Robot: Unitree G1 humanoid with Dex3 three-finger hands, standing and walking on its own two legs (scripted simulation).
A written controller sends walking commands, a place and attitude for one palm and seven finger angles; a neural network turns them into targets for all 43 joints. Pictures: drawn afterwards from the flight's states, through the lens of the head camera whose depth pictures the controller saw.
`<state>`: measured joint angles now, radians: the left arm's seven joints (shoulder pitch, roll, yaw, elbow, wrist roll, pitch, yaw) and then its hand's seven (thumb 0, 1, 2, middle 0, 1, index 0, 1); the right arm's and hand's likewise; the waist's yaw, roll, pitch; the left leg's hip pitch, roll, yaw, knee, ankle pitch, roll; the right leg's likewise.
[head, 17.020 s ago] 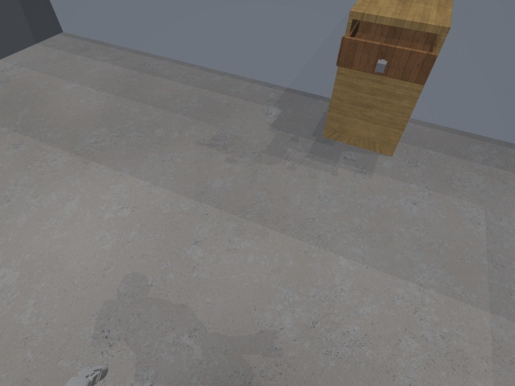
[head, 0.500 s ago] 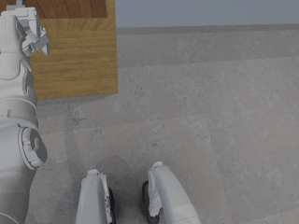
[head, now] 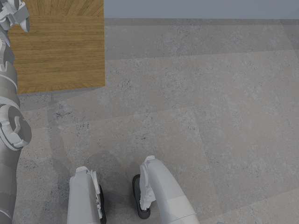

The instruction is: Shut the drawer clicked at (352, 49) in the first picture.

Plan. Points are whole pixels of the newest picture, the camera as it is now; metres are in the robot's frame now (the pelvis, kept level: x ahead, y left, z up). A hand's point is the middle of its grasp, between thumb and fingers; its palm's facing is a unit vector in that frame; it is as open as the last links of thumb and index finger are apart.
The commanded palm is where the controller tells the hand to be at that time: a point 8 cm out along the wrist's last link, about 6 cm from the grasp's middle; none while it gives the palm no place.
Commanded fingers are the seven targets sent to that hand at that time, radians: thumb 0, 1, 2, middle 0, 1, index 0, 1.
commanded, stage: pull the fist back off the drawer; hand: left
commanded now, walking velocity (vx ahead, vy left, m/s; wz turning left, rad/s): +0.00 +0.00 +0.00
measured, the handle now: out of the picture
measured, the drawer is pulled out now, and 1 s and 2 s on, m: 0.00 0.00 0.00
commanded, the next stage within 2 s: draw the hand back to the body in 0.74 s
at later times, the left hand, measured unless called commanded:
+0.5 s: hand (24, 8) +0.60 +0.19 +0.06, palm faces +0.04 -1.00 -0.04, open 3.4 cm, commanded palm +0.58 +0.21 +0.06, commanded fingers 0.00 0.90 0.90 -1.40 -1.60 -1.40 -1.60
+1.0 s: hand (7, 18) +0.54 +0.20 +0.09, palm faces +0.03 -1.00 -0.07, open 3.3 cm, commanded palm +0.49 +0.24 +0.11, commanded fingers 0.00 0.90 0.90 -1.40 -1.60 -1.40 -1.60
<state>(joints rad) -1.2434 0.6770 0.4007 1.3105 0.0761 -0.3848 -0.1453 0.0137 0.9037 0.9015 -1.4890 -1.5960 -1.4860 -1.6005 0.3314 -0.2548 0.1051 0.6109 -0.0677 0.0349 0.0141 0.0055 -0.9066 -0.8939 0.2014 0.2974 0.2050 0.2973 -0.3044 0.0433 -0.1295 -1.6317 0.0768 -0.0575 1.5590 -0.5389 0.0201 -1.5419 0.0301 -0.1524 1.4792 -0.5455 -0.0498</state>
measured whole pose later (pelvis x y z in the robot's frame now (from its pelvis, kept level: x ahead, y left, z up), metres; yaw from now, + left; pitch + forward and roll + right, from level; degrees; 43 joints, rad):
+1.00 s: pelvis +0.05 +0.01 +0.06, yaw +1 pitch +31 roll -4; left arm -0.68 0.41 0.36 0.72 -0.10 -0.39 -0.18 0.02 0.90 0.90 -1.40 -1.60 -1.40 -1.60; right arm 0.29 -0.25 0.01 0.57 -0.01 0.08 0.06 0.01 -0.91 -0.89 0.20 0.30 0.20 0.30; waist -0.16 0.05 -0.15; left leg -1.32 0.07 0.00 1.35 -0.57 0.02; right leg -1.26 0.03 -0.09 1.29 -0.57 -0.03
